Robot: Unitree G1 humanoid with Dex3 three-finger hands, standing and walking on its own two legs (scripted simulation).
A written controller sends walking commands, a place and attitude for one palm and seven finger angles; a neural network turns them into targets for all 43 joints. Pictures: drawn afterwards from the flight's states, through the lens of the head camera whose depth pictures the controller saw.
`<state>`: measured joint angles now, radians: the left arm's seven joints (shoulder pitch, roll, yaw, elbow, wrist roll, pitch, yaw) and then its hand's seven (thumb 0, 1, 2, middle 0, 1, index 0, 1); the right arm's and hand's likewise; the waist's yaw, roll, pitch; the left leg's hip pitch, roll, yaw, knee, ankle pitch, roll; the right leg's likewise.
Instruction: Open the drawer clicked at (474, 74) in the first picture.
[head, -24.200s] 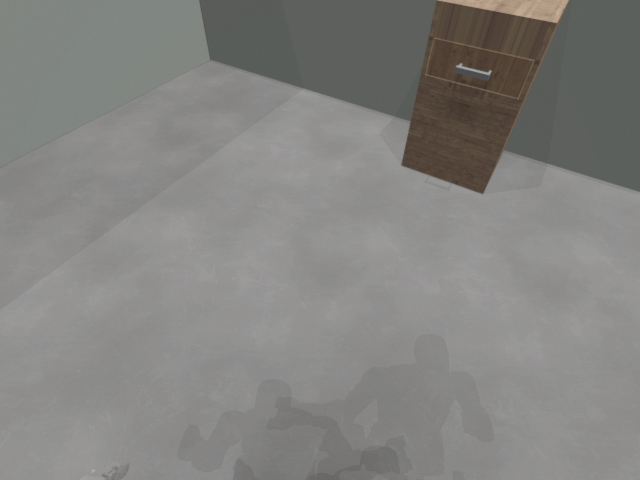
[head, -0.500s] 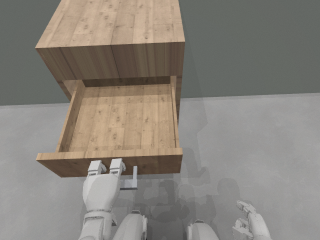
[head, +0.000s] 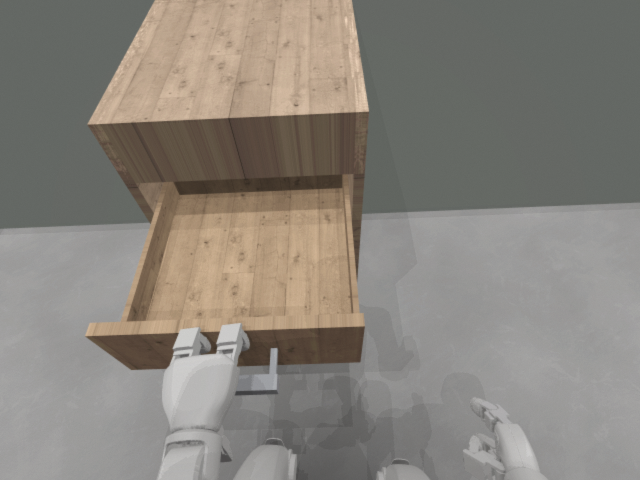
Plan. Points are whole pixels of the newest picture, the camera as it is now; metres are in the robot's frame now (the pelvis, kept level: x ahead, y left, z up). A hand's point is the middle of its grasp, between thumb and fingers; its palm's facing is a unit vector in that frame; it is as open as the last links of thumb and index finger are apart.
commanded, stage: lift the hand off the handle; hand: left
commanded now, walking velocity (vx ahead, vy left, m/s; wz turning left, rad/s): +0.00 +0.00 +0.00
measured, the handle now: (233, 370) +0.28 +0.16 -0.11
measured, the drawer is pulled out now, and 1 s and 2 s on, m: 0.29 0.29 0.29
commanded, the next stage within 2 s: draw the hand back to the body in 1.34 s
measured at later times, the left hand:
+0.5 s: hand (208, 379) +0.24 +0.16 -0.01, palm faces +0.03 -0.11 -0.99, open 13.8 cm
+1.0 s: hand (205, 364) +0.25 +0.16 +0.02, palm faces +0.03 -0.13 -0.99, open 13.9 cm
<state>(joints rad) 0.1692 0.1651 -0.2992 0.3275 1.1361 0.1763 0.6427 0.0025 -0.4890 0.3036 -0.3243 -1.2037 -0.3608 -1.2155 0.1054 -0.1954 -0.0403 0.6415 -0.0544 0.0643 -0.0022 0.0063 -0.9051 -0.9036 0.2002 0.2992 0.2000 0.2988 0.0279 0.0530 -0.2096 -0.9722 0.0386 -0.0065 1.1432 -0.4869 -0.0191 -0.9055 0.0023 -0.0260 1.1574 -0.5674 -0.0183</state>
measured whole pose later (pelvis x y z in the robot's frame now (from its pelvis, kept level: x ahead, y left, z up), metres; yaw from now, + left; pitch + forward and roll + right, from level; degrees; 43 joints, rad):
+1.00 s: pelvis +0.01 +0.00 +0.04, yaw +0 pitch +11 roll +1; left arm 0.21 0.19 -0.33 0.16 1.08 0.24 0.52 0.00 -0.49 0.30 -0.32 -1.20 -0.32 -1.20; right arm 0.11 -0.21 -0.03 0.61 -0.02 0.11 0.02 0.01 -0.91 -0.90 0.20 0.30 0.20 0.30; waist 0.05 0.07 -0.16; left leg -0.67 0.03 0.01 0.90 -0.41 -0.02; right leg -0.62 0.00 -0.01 0.93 -0.49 -0.02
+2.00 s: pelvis +0.02 +0.00 +0.07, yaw -1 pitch +5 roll +1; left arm 0.44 0.35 -0.16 -0.23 1.01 0.13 0.32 0.00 -0.49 0.30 -0.32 -1.20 -0.32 -1.20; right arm 0.10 -0.22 -0.01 0.58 -0.02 0.08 0.02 0.01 -0.91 -0.90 0.20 0.30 0.20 0.30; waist 0.10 0.08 -0.10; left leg -0.44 0.03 0.02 0.72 -0.36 -0.02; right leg -0.40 0.00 0.00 0.75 -0.43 -0.02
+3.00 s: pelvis +0.05 +0.01 +0.09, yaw +1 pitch -1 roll +0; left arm 0.56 0.31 0.27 -0.50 -0.05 -0.05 0.12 0.01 0.81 0.87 -0.22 -0.36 -0.21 -0.35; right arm 0.15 -0.20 0.02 0.61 0.01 -0.11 -0.08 0.01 -0.90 -0.90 0.20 0.30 0.20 0.30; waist 0.06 0.05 0.00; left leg -0.15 0.01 0.00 0.44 -0.27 -0.01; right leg -0.07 -0.02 -0.03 0.41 -0.32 0.00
